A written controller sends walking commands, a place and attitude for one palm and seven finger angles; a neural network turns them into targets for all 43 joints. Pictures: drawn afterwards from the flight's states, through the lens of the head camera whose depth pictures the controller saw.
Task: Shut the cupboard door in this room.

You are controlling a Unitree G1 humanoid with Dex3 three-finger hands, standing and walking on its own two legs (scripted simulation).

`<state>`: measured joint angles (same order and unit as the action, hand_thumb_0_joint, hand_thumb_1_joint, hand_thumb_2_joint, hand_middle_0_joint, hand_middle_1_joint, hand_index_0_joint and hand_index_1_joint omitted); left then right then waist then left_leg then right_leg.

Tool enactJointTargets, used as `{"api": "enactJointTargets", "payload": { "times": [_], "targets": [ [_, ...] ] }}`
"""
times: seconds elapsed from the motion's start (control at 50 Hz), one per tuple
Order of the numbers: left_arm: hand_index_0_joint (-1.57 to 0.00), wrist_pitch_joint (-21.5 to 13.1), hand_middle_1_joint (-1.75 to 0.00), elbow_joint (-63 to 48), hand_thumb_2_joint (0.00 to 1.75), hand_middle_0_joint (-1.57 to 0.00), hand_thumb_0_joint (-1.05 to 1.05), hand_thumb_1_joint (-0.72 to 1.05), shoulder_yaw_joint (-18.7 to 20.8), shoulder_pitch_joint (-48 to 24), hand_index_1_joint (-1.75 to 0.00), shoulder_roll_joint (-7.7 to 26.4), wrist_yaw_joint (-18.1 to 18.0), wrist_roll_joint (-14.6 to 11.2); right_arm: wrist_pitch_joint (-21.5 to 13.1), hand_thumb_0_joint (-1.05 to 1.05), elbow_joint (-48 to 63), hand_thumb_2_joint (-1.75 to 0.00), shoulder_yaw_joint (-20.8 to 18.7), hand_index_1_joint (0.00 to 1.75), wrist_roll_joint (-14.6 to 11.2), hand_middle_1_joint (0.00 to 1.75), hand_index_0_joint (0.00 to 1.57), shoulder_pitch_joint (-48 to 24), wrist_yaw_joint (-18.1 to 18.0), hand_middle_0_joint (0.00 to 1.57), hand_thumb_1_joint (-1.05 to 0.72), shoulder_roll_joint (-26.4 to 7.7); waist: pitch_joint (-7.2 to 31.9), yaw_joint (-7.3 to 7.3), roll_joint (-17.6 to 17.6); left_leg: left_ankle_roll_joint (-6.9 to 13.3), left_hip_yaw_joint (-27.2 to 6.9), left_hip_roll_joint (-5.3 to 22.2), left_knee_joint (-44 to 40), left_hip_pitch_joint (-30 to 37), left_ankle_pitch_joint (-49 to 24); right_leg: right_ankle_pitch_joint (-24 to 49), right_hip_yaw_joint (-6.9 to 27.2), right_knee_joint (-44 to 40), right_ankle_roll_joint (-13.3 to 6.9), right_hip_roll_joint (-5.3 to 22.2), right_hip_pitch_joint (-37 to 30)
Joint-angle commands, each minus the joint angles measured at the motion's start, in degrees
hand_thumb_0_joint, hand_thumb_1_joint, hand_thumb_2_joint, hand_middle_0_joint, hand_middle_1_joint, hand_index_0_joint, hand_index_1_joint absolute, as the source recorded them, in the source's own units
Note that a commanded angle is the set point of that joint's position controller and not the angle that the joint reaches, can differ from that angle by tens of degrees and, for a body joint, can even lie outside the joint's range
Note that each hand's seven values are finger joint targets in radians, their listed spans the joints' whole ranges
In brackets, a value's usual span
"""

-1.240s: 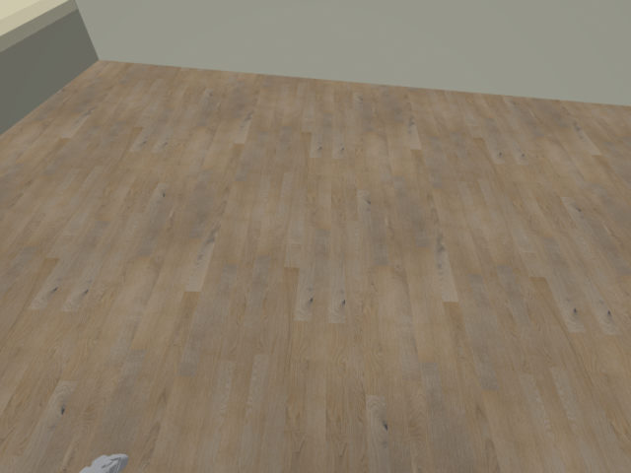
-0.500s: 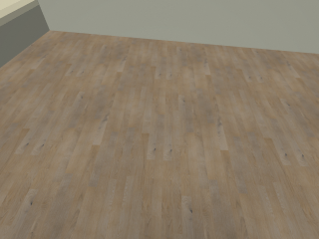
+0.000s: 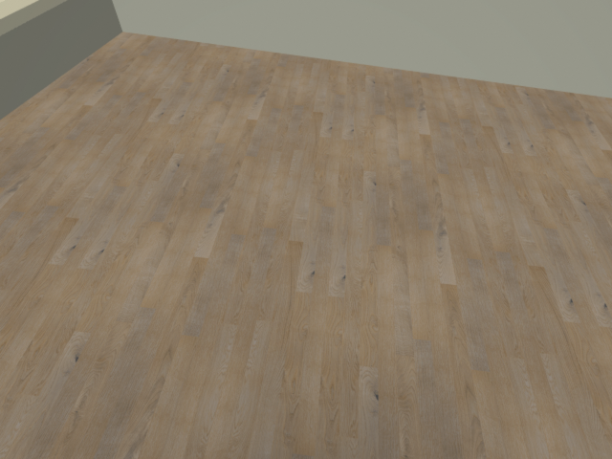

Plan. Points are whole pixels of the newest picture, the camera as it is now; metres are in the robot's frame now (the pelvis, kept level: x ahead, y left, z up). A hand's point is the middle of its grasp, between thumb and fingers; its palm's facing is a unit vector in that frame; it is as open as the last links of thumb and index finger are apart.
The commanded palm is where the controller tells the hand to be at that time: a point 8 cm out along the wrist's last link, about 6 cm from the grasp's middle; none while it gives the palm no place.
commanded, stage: turn or walk to find it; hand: left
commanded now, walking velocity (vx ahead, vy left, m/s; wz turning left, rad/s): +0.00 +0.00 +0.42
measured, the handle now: out of the picture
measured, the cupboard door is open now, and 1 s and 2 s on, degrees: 40 40 40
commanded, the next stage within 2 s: none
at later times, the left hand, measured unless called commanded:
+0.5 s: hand out of the picture -0.01 +0.18 -0.15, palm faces +0.22 -0.93 -0.28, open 7.4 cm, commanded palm none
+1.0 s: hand out of the picture -0.09 +0.21 -0.15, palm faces +0.45 -0.85 -0.27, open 7.4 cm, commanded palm none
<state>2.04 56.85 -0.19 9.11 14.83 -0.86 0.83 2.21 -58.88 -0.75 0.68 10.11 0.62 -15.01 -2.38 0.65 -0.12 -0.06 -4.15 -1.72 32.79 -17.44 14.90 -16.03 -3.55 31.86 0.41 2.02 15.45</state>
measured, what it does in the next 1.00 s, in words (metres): steps on the spot, turning left: right foot, then left foot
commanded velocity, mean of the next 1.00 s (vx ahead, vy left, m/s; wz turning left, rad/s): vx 0.00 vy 0.00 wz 0.42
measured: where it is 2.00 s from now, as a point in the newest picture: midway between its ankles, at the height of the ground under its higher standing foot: outside the picture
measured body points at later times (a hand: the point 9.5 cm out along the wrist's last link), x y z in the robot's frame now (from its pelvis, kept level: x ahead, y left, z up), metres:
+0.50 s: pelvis -0.03 -0.03 +0.01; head -0.01 -0.05 +0.45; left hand -0.02 +0.22 -0.13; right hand +0.08 -0.29 -0.15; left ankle -0.06 +0.11 -0.65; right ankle -0.02 -0.14 -0.73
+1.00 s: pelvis -0.07 -0.01 +0.00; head -0.05 -0.01 +0.45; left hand -0.12 +0.25 -0.13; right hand +0.11 -0.20 -0.14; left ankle -0.10 +0.10 -0.73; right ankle -0.01 -0.13 -0.70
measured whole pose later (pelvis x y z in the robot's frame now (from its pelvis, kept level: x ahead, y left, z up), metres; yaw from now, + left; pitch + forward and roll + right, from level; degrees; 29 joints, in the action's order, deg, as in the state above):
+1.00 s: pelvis -0.07 -0.01 +0.00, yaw +25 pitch -1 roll +0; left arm 3.1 53.5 3.1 12.2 13.5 -0.8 0.5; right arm 2.1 -54.1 -2.0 1.2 10.2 0.2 -10.7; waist -3.3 0.1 0.1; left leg 0.6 -2.0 -1.3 28.5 -14.0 13.4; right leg -25.1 -2.6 47.4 3.5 3.7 21.6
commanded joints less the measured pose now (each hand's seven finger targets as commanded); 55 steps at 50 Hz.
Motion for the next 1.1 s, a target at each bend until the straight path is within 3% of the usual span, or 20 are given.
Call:
{"api": "enactJointTargets", "payload": {
  "times": [0.0,0.04,0.06,0.18,0.26,0.28,0.3,0.32,0.38,0.42,0.56,0.64,0.66,0.68,0.7,0.8,1.0,1.02,1.06,1.08],
  "targets": [
    [-0.2,-0.39,-0.3,-6.29,0.9,-0.2,0.0,0.9,3.24,-0.57,-0.3,10.2,-1.13,0.33,-0.9,0.0,4.86,-0.9,-2.61,0.3,0.39,0.3,0.2,3.26,-0.46,0.2,-0.9,-8.02,3.95,0.95,1.15,2.07,-5.23,6.09,-1.73,0.52,-8.67,1.36,4.73,-1.42,-2.57,9.23,2.98],
    [-0.2,-0.32,-0.3,-7.35,0.9,-0.2,0.0,0.9,3.02,-0.36,-0.3,7.04,-1.07,0.03,-1.38,0.0,5.98,-0.9,-3.47,0.3,0.74,0.3,0.2,4.09,-0.61,0.2,-0.9,-11.04,2.92,1.07,-11.02,7.78,-21.66,14.25,-13.07,-0.14,-11.52,-7.27,-1.19,12.61,1.52,-0.27,6.0],
    [-0.2,-0.43,-0.3,-7.86,0.9,-0.2,0.0,0.9,3.06,-0.54,-0.3,6.42,-1.26,0.01,-1.65,0.0,6.06,-0.9,-3.95,0.3,0.61,0.3,0.2,5.39,-1.05,0.2,-0.9,-11.34,3.75,1.56,-13.14,11.02,-26.63,16.45,-15.78,2.73,-16.91,-15.13,1.86,20.31,1.41,-1.01,9.27],
    [-0.2,-0.98,-0.3,-7.58,0.9,-0.2,0.0,0.9,3.14,2.13,-0.3,2.85,-1.01,-0.68,-1.25,0.0,7.04,-0.9,-4.59,0.3,0.77,0.3,0.2,4.73,-2.11,0.2,-0.9,-9.49,7.94,0.62,-8.16,11.74,-21.16,12.87,-9.89,8.87,-27.06,-13.71,4.34,15.66,1.89,-1.39,8.0],
    [-0.2,-1.32,-0.3,-6.29,0.9,-0.2,0.0,0.9,3.71,8.56,-0.3,3.17,-1.16,-0.65,-0.53,0.0,8.13,-0.9,-5.05,0.3,0.31,0.3,0.2,2.76,-1.5,0.2,-0.9,-8.48,7.99,-1.98,-6.75,6.64,-18.24,7.67,-6.85,-0.42,-15.27,-0.46,2.54,-5.67,1.89,-2.19,-7.27],
    [-0.2,-1.64,-0.3,-6.2,0.9,-0.2,0.0,0.9,4.31,10.16,-0.3,5.98,-1.41,-0.1,-0.39,0.0,8.86,-0.9,-4.86,0.3,-0.2,0.3,0.2,2.55,-1.14,0.2,-0.9,-6.16,7.18,-2.52,-0.29,3.49,-14.12,4.06,-1.49,-8.92,-5.04,-0.22,7.68,-11.59,0.18,3.9,-14.15],
    [-0.2,-1.98,-0.3,-6.88,0.9,-0.2,0.0,0.9,5.46,9.65,-0.3,11.11,-1.74,0.84,-0.36,0.0,10.42,-0.9,-4.48,0.3,-0.26,0.3,0.2,2.94,-0.9,0.2,-0.9,-2.52,4.28,-2.44,15.17,-1.02,-2.22,-3.43,12.06,-19.88,9.5,-2.4,24.75,-17.25,-5.82,19.56,-15.88],
    [-0.2,-1.94,-0.3,-8.18,0.9,-0.2,0.0,0.9,5.22,8.01,-0.3,11.58,-1.74,0.47,-0.13,0.0,10.63,-0.9,-5.29,0.3,0.58,0.3,0.2,0.51,-0.8,0.2,-0.9,-4.98,2.83,-3.25,12.67,-1.22,-1.56,-1.54,23.08,-17.54,15.05,-0.05,25.81,-18.35,-9.64,24.7,-6.01],
    [-0.2,-2.41,-0.3,-8.86,0.9,-0.2,0.0,0.9,4.26,1.89,-0.3,7.32,-1.61,0.54,0.83,0.0,7.75,-0.9,-5.28,0.3,0.49,0.3,0.2,2.39,0.11,0.2,-0.9,-3.72,-1.69,0.88,8.11,-1.76,0.03,1.55,35.77,-15.25,7.9,7.65,13.55,-15.18,-8.54,16.29,0.28],
    [-0.2,-2.61,-0.3,-8.65,0.9,-0.2,0.0,0.9,4.0,2.87,-0.3,6.6,-1.51,0.67,0.97,0.0,7.17,-0.9,-4.94,0.3,0.36,0.3,0.2,2.63,0.28,0.2,-0.9,-3.1,-1.97,0.57,9.88,-2.66,2.48,1.98,35.64,-14.53,6.1,11.76,8.76,-13.98,-8.11,14.78,-0.65],
    [-0.2,-2.22,-0.3,-5.85,0.9,-0.2,0.0,0.9,5.09,10.17,-0.3,9.94,-1.37,1.25,0.26,0.0,8.57,-0.9,-3.41,0.3,-0.27,0.3,0.2,-4.29,0.32,0.2,-0.9,-1.85,1.48,-3.39,11.46,-2.8,7.46,2.08,14.59,-7.92,11.47,27.59,5.69,-8.55,-9.23,16.76,-8.92],
    [-0.2,-1.68,-0.3,-5.42,0.9,-0.2,0.0,0.9,5.49,7.96,-0.3,10.25,-1.24,0.63,-0.76,0.0,7.23,-0.9,-3.38,0.3,-0.33,0.3,0.2,1.22,0.01,0.2,-0.9,-3.25,5.32,-0.38,9.93,-1.49,8.89,1.91,-5.74,5.4,-0.39,27.78,0.79,0.37,-4.25,15.09,-6.37],
    [-0.2,-1.29,-0.3,-6.09,0.9,-0.2,0.0,0.9,5.19,8.53,-0.3,8.3,-1.06,0.23,-1.42,0.0,6.81,-0.9,-4.06,0.3,-0.01,0.3,0.2,3.7,-0.02,0.2,-0.9,-6.84,7.92,0.9,1.64,0.32,3.36,7.19,-10.9,14.96,-11.57,18.68,-2.63,8.61,-0.94,12.25,0.82],
    [-0.2,-1.02,-0.3,-8.16,0.9,-0.2,0.0,0.9,4.44,8.61,-0.3,4.32,-0.59,0.02,-1.73,0.0,6.94,-0.9,-5.3,0.3,0.37,0.3,0.2,5.64,-0.23,0.2,-0.9,-12.43,8.06,1.39,-15.45,7.4,-15.11,22.27,-11.4,21.68,-34.8,-13.55,-5.42,20.01,3.39,4.78,15.66],
    [-0.2,-0.54,-0.3,-9.57,0.9,-0.2,0.0,0.9,3.82,5.49,-0.3,4.34,-0.83,0.51,-1.26,0.0,6.31,-0.9,-5.62,0.3,0.06,0.3,0.2,8.12,-0.55,0.2,-0.9,-13.88,7.85,2.91,-12.14,12.47,-15.09,25.66,-10.89,18.39,-41.15,-21.6,-1.07,27.76,3.09,3.94,16.13],
    [-0.2,-0.15,-0.3,-6.55,0.9,-0.2,0.0,0.9,4.36,4.3,-0.3,3.83,-0.13,0.03,-1.93,0.0,7.69,-0.9,-3.94,0.3,0.34,0.3,0.2,0.92,-1.85,0.2,-0.9,-8.1,3.71,0.02,-8.94,9.43,-6.4,15.15,-11.67,10.22,-31.05,-9.55,2.14,30.8,3.73,3.74,14.3],
    [-0.2,-0.85,-0.3,-6.65,0.9,-0.2,0.0,0.9,4.31,9.07,-0.3,2.18,-0.52,-0.24,-0.56,0.0,8.99,-0.9,-5.03,0.3,0.65,0.3,0.2,-0.93,-1.07,0.2,-0.9,-8.35,2.89,-1.83,-6.61,7.93,-11.6,12.2,-9.73,-0.38,-13.15,-1.79,-0.02,1.02,2.88,-0.39,-3.49],
    [-0.2,-1.37,-0.3,-6.46,0.9,-0.2,0.0,0.9,4.63,10.9,-0.3,3.09,-0.75,-0.09,-0.56,0.0,9.19,-0.9,-4.97,0.3,0.31,0.3,0.2,-0.98,-0.86,0.2,-0.9,-7.31,3.07,-2.96,-3.6,5.82,-10.21,9.99,-5.82,-4.57,-9.06,2.89,1.01,-6.66,2.7,1.1,-9.27],
    [-0.2,-2.27,-0.3,-7.69,0.9,-0.2,0.0,0.9,6.06,11.06,-0.3,11.93,-1.25,1.05,-0.55,0.0,11.42,-0.9,-4.27,0.3,0.02,0.3,0.2,-0.24,-0.46,0.2,-0.9,-1.55,2.03,-3.54,19.41,-1.03,2.38,-2.39,18.44,-17.39,16.64,6.9,24.31,-17.58,-6.73,23.87,-11.65],
    [-0.2,-2.32,-0.3,-8.43,0.9,-0.2,0.0,0.9,6.15,10.01,-0.3,10.94,-1.35,0.47,0.37,0.0,10.81,-0.9,-5.3,0.3,0.58,0.3,0.2,-0.53,-0.45,0.2,-0.9,-4.91,2.65,-3.8,16.76,-0.49,-1.47,0.64,27.35,-14.06,16.25,-1.32,23.32,-19.52,-8.72,24.12,-3.46]
  ]
}}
